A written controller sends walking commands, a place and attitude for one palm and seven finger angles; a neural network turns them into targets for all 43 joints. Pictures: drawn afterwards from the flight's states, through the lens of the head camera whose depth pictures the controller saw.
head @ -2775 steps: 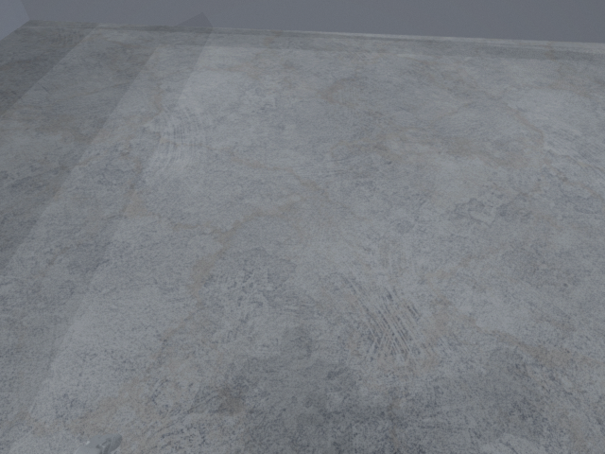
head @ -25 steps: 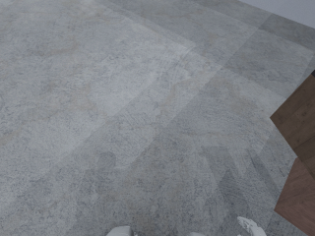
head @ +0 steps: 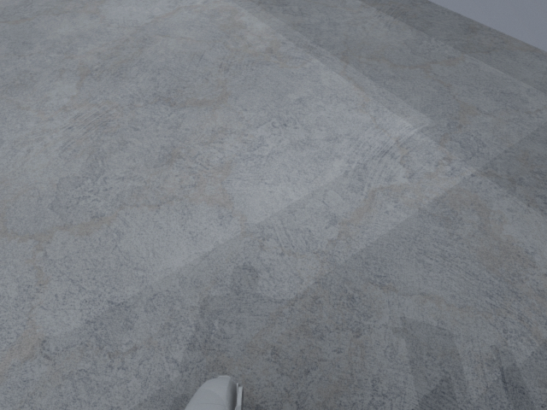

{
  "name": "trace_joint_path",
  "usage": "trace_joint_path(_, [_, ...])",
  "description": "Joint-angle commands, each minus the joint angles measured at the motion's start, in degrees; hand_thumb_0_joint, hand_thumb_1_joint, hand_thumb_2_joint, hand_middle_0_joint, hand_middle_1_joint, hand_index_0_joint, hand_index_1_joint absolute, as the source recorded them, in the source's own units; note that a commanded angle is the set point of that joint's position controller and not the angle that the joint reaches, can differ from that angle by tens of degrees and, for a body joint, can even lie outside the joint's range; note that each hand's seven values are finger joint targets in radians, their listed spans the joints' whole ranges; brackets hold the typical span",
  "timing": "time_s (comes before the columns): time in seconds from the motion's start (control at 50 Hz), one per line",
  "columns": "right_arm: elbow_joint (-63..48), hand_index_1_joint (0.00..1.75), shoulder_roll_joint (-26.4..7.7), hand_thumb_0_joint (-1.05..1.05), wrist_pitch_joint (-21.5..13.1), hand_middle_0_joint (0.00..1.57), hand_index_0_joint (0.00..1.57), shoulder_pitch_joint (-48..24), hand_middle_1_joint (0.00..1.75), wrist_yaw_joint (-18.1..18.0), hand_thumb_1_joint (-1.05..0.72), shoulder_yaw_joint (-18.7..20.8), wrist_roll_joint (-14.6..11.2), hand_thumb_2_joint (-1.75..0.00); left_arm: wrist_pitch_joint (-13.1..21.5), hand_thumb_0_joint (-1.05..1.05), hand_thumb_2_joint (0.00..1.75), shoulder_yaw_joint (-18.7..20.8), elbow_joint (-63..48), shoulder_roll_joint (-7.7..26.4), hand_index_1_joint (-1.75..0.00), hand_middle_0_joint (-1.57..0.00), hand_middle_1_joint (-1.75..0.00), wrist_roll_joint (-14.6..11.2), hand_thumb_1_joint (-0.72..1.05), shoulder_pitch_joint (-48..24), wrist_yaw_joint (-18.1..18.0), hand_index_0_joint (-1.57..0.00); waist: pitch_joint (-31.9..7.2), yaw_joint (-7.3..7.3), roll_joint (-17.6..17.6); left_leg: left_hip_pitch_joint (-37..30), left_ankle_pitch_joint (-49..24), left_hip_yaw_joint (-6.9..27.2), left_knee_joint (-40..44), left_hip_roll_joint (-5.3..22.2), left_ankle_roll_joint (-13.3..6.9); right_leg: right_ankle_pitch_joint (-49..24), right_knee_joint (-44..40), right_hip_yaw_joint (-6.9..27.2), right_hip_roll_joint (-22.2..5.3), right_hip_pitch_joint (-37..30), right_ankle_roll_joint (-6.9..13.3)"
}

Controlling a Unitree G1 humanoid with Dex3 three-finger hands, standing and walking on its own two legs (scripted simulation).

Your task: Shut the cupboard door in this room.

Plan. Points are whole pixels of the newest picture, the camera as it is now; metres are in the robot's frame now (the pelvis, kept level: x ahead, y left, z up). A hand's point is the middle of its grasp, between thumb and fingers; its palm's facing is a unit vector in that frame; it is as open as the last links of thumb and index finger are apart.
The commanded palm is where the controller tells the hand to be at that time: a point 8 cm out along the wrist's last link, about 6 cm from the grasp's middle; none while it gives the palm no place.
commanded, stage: walk to a spot facing it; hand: left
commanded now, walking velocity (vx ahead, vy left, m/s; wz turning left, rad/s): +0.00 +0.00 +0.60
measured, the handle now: out of the picture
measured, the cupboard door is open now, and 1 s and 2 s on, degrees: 55 55 55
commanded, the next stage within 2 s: turn to face it in 0.92 s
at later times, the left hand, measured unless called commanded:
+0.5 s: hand (137, 367) +0.20 +0.25 -0.15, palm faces +0.24 -0.94 -0.26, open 7.4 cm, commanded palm none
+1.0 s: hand out of the picture +0.09 +0.22 -0.20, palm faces +0.60 -0.76 -0.25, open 7.4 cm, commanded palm none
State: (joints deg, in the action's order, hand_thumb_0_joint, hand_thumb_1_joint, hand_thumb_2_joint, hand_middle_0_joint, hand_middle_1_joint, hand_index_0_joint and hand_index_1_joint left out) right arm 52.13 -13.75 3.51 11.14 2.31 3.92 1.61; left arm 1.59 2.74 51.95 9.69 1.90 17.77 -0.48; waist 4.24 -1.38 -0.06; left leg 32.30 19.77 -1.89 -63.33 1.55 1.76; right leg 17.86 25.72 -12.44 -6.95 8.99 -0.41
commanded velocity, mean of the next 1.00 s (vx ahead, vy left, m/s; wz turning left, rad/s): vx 0.06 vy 0.00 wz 0.59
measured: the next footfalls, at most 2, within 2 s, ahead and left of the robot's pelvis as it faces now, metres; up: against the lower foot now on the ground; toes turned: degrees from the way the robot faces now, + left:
left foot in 0.18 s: +0.14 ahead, +0.13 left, +0.00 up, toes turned +12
right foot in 0.58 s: +0.25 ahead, -0.09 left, +0.00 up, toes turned +16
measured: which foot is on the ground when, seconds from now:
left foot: up 0.00-0.16, down 0.18-0.58, up 0.60-0.96, down 0.98-1.00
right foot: down 0.00-0.16, up 0.18-0.56, down 0.58-0.98, up 1.00-1.00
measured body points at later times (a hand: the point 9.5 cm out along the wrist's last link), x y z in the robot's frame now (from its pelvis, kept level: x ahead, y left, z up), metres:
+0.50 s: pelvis +0.12 +0.02 -0.01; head +0.17 +0.03 +0.44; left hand +0.19 +0.30 -0.13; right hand +0.24 -0.21 -0.15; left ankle +0.10 +0.12 -0.74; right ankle +0.18 -0.12 -0.71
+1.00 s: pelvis +0.20 +0.03 -0.03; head +0.24 +0.08 +0.42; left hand +0.06 +0.26 -0.18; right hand +0.46 -0.11 -0.15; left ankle +0.18 +0.13 -0.75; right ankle +0.21 -0.11 -0.73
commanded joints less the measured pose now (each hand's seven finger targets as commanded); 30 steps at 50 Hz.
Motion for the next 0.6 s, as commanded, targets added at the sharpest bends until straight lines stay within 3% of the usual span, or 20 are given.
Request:
trace_joint_path(0.0, [-5.71, 0.30, -0.02, 0.00, -1.77, 0.20, 0.20, -5.92, 0.30, 0.36, -0.90, -0.83, -0.57, -0.90, 0.96, 0.00, 0.90, 2.92, -2.11, 11.19, -0.30, -0.20, -0.30, -0.26, 0.90, 5.17, -1.33, -0.20, -4.33, 3.17, 10.26, 2.98, -0.86, -3.92, 12.65, 0.11, 0.12, -44.05, -3.04, 1.56, -11.49, -13.12, 3.76])
trace_joint_path(0.06, [-6.75, 0.30, -1.11, 0.00, -2.42, 0.20, 0.20, -6.37, 0.30, 0.20, -0.90, -0.96, -0.52, -0.90, 0.47, 0.00, 0.90, 3.69, -2.49, 12.87, -0.30, -0.20, -0.30, -0.12, 0.90, 3.94, -1.34, -0.20, -4.76, 3.05, 12.10, -2.84, -0.13, -6.51, 23.46, -1.30, -1.25, -49.04, 2.61, 0.68, -13.57, -12.93, 4.03])
trace_joint_path(0.08, [-6.28, 0.30, -2.12, 0.00, -2.72, 0.20, 0.20, -3.71, 0.30, 0.12, -0.90, -0.56, -0.48, -0.90, 0.45, 0.00, 0.90, 4.03, -2.74, 13.55, -0.30, -0.20, -0.30, -0.17, 0.90, 3.00, -1.28, -0.20, -6.22, 1.78, 11.97, -8.07, -2.05, -6.49, 27.58, -2.13, -1.95, -49.66, 6.88, -0.16, -13.51, -11.67, 3.41])
trace_joint_path(0.1, [-5.09, 0.30, -3.94, 0.00, -2.93, 0.20, 0.20, 1.28, 0.30, -0.06, -0.90, -0.07, -0.25, -0.90, 0.37, 0.00, 0.90, 4.28, -3.23, 14.01, -0.30, -0.20, -0.30, -0.59, 0.90, 1.97, -1.20, -0.20, -8.79, -1.04, 8.61, -16.57, -8.52, -6.57, 32.71, -3.37, -2.40, -45.50, 13.00, -1.88, -12.61, -8.04, 2.01])
trace_joint_path(0.12, [-3.77, 0.30, -7.71, 0.00, -3.32, 0.20, 0.20, 7.06, 0.30, -0.28, -0.90, 1.06, 0.14, -0.90, 0.14, 0.00, 0.90, 4.08, -3.98, 13.09, -0.30, -0.20, -0.30, -0.99, 0.90, 1.68, -1.00, -0.20, -13.04, -4.04, 0.84, -29.93, -21.78, -2.00, 36.10, 0.52, -3.72, -31.88, 24.47, -2.32, -10.78, 1.13, -0.07])
trace_joint_path(0.14, [-2.90, 0.30, -15.03, 0.00, -3.81, 0.20, 0.20, 12.13, 0.30, -0.93, -0.90, 2.94, 0.46, -0.90, -0.15, 0.00, 0.90, 2.99, -6.04, 8.61, -0.30, -0.20, -0.30, -1.80, 0.90, 1.97, -0.28, -0.20, -17.03, -5.95, -17.69, -41.96, -46.31, 22.86, 36.26, 18.83, -12.89, 16.29, 40.27, -0.49, -0.59, 20.98, -4.19])
trace_joint_path(0.16, [-1.78, 0.30, -17.35, 0.00, -3.17, 0.20, 0.20, 15.25, 0.30, -1.80, -0.90, 3.12, -0.57, -0.90, -1.03, 0.00, 0.90, 2.33, -8.17, 8.99, -0.30, -0.20, -0.30, -1.31, 0.90, -1.42, -0.77, -0.20, -20.72, -7.39, -15.60, -43.55, -46.91, 28.16, 38.48, 23.22, -17.82, 22.81, 47.81, 8.02, 1.07, 25.31, -3.06])
trace_joint_path(0.18, [-2.48, 0.30, -16.11, 0.00, -2.94, 0.20, 0.20, 13.78, 0.30, -2.06, -0.90, 2.79, -0.46, -0.90, -1.12, 0.00, 0.90, 2.49, -9.83, 9.30, -0.30, -0.20, -0.30, -1.03, 0.90, -4.43, -0.94, -0.20, -15.12, -6.26, -6.83, -36.54, -32.48, 25.42, 40.32, 23.05, -17.71, 19.77, 48.75, 10.01, -0.64, 25.60, -2.47])
trace_joint_path(0.22, [-4.77, 0.30, -12.11, 0.00, -3.61, 0.20, 0.20, 5.68, 0.30, -2.90, -0.90, 1.69, 0.00, -0.90, -1.43, 0.00, 0.90, 2.99, -7.88, 8.38, -0.30, -0.20, -0.30, -0.71, 0.90, -5.68, -0.70, -0.20, -8.74, -3.71, -12.26, -25.58, -14.50, 23.32, 44.06, 17.35, -14.38, 13.20, 45.79, 11.74, -1.65, 26.09, -3.16])
trace_joint_path(0.24, [-5.32, 0.30, -10.18, 0.00, -3.52, 0.20, 0.20, 2.75, 0.30, -3.02, -0.90, 1.19, 0.13, -0.90, -1.83, 0.00, 0.90, 3.23, -7.06, 8.94, -0.30, -0.20, -0.30, -0.55, 0.90, -5.85, -0.24, -0.20, -5.52, -2.56, -11.55, -19.86, -8.22, 21.89, 45.93, 15.21, -13.24, 9.88, 44.52, 12.81, -1.80, 24.33, -3.24])
trace_joint_path(0.28, [-5.52, 0.30, -9.43, 0.00, -4.12, 0.20, 0.20, 1.15, 0.30, -3.10, -0.90, 0.76, 0.27, -0.90, -1.91, 0.00, 0.90, 3.26, -6.13, 8.11, -0.30, -0.20, -0.30, -0.31, 0.90, -4.10, 0.60, -0.20, -5.50, -0.40, -7.89, -18.59, -6.57, 19.85, 46.52, 12.27, -12.14, 6.16, 40.17, 12.18, -0.41, 22.46, -3.31])
trace_joint_path(0.34, [-5.03, 0.30, -9.78, 0.00, -4.41, 0.20, 0.20, 2.23, 0.30, -2.99, -0.90, 1.17, 0.29, -0.90, -2.02, 0.00, 0.90, 2.97, -6.56, 7.20, -0.30, -0.20, -0.30, -0.31, 0.90, -5.65, 0.89, -0.20, -7.15, -0.49, -4.71, -20.22, -6.43, 19.79, 46.60, 10.97, -12.56, 4.51, 32.90, 11.62, 1.24, 21.80, -3.74])
trace_joint_path(0.4, [-4.45, 0.30, -9.96, 0.00, -4.19, 0.20, 0.20, 2.69, 0.30, -2.81, -0.90, 1.55, 0.29, -0.90, -1.88, 0.00, 0.90, 2.65, -8.13, 7.17, -0.30, -0.20, -0.30, -0.23, 0.90, -8.78, 1.10, -0.20, -6.24, -0.75, -6.54, -20.55, -5.33, 20.12, 46.48, 9.87, -12.59, 3.67, 24.58, 10.93, 2.29, 20.90, -4.18])
trace_joint_path(0.44, [-4.13, 0.30, -9.84, 0.00, -3.77, 0.20, 0.20, 2.39, 0.30, -2.70, -0.90, 1.71, 0.31, -0.90, -1.89, 0.00, 0.90, 2.43, -8.72, 7.29, -0.30, -0.20, -0.30, -0.40, 0.90, -9.72, 0.99, -0.20, -5.75, -0.51, -7.40, -19.72, -8.76, 20.32, 44.97, 9.03, -12.08, 3.42, 18.45, 10.11, 3.87, 17.73, -4.32])
trace_joint_path(0.46, [-4.21, 0.30, -9.84, 0.00, -3.51, 0.20, 0.20, 2.13, 0.30, -2.73, -0.90, 1.85, 0.29, -0.90, -1.83, 0.00, 0.90, 2.33, -8.85, 7.35, -0.30, -0.20, -0.30, -0.52, 0.90, -9.42, 0.88, -0.20, -5.39, -0.14, -7.85, -18.55, -11.62, 20.79, 43.58, 8.59, -11.69, 3.38, 15.60, 9.49, 5.02, 14.92, -4.25])
trace_joint_path(0.5, [-4.55, 0.30, -9.48, 0.00, -3.29, 0.20, 0.20, 0.20, 0.30, -2.82, -0.90, 1.93, -0.15, -0.90, -1.34, 0.00, 0.90, 2.46, -7.86, 7.89, -0.30, -0.20, -0.30, -0.69, 0.90, -5.02, 0.67, -0.20, -7.07, 2.33, -8.08, -14.93, -18.30, 19.40, 38.23, 6.66, -9.92, -2.24, 6.56, 8.87, 6.64, 5.11, -3.93])
trace_joint_path(0.52, [-4.87, 0.30, -8.36, 0.00, -3.39, 0.20, 0.20, -0.96, 0.30, -2.71, -0.90, 1.93, -0.63, -0.90, -0.75, 0.00, 0.90, 2.91, -7.06, 9.25, -0.30, -0.20, -0.30, -0.74, 0.90, -1.74, 0.40, -0.20, -8.09, 4.31, -5.07, -10.60, -15.46, 16.87, 33.76, 3.78, -7.38, -7.74, -0.98, 10.41, 4.88, -3.19, -3.74])
trace_joint_path(0.54, [-5.38, 0.30, -4.87, 0.00, -3.57, 0.20, 0.20, 0.24, 0.30, -2.30, -0.90, 1.52, -1.32, -0.90, -0.02, 0.00, 0.90, 3.80, -6.40, 13.96, -0.30, -0.20, -0.30, -0.20, 0.90, 1.41, -0.29, -0.20, -10.90, 5.65, 6.85, -0.28, -1.24, 12.22, 23.82, -1.42, -3.80, -7.79, -7.41, 21.46, -6.64, -14.76, -0.91])
trace_joint_path(0.56, [-6.40, 0.30, -3.15, 0.00, -3.59, 0.20, 0.20, 0.69, 0.30, -2.38, -0.90, 1.44, -1.17, -0.90, 0.00, 0.00, 0.90, 4.49, -6.29, 18.09, -0.30, -0.20, -0.30, 0.12, 0.90, 2.94, -0.68, -0.20, -11.45, 6.32, 18.64, 5.92, 17.57, 3.65, 7.31, -7.64, -0.17, -15.61, -10.01, 35.77, -21.50, -15.17, 6.11])
trace_joint_path(0.58, [-6.12, 0.30, -5.98, 0.00, -2.88, 0.20, 0.20, 1.10, 0.30, -2.26, -0.90, 2.19, -0.72, -0.90, -0.39, 0.00, 0.90, 4.11, -6.76, 17.37, -0.30, -0.20, -0.30, -0.40, 0.90, 1.51, -1.02, -0.20, -8.54, 5.08, 13.31, 3.75, 16.69, 6.39, -3.64, -3.65, -0.56, -16.28, -9.87, 33.15, -23.90, -6.62, 9.42])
